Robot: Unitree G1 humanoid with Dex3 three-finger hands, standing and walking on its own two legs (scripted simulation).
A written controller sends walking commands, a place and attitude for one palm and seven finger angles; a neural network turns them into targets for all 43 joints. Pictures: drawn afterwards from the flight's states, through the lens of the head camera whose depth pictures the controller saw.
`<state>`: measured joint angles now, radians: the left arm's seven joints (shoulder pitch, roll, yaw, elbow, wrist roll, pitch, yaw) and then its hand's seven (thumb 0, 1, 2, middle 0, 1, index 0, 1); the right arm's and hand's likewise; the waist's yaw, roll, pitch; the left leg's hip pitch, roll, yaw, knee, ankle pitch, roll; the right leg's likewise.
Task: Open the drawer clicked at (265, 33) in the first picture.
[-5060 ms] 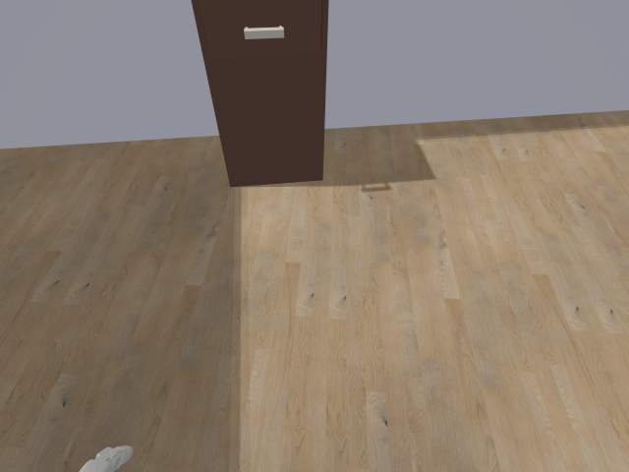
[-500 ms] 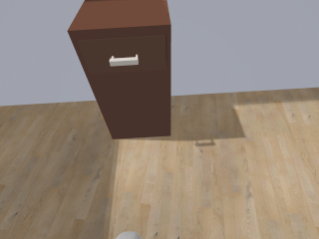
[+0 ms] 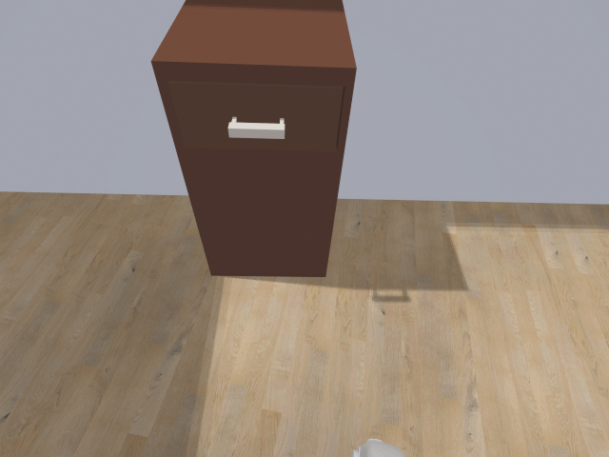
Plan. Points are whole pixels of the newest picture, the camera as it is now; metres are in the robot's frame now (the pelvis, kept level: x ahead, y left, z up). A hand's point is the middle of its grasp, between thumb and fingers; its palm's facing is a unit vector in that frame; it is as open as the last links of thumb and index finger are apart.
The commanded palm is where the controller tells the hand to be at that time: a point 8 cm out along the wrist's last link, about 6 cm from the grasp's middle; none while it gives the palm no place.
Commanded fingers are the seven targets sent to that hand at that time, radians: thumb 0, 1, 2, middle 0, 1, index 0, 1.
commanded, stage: take the last steps up to it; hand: left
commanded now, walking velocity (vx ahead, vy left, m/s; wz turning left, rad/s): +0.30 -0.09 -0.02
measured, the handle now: (257, 125) +0.84 +0.15 -0.06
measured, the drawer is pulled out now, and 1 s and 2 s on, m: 0.00 0.00 0.00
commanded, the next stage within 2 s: come to a stop and stand still in 0.78 s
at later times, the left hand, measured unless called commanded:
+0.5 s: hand out of the picture +0.14 +0.11 -0.17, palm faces +0.08 -0.98 -0.20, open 7.3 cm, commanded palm none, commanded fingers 0.00 0.90 0.90 -0.20 -0.30 -0.20 -0.30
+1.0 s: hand (233, 348) +0.32 +0.14 -0.17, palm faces +0.07 -0.97 -0.23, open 7.3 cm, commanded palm none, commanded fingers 0.00 0.90 0.90 -0.20 -0.30 -0.20 -0.30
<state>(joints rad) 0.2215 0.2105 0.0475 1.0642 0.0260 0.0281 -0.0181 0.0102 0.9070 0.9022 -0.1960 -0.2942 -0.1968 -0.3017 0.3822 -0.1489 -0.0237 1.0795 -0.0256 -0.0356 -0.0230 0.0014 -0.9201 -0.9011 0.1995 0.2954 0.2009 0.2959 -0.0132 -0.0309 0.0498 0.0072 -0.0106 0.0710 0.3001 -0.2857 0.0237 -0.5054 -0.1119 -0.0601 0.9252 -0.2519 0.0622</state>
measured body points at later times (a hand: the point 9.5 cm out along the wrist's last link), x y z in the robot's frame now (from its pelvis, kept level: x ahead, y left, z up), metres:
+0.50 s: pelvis +0.15 -0.07 +0.00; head +0.14 -0.08 +0.45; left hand +0.13 +0.16 -0.15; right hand +0.21 -0.30 -0.15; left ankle +0.22 +0.07 -0.69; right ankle +0.12 -0.15 -0.74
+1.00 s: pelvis +0.29 -0.05 -0.01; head +0.30 -0.06 +0.44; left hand +0.32 +0.19 -0.16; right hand +0.30 -0.28 -0.17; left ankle +0.28 +0.07 -0.74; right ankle +0.34 -0.17 -0.73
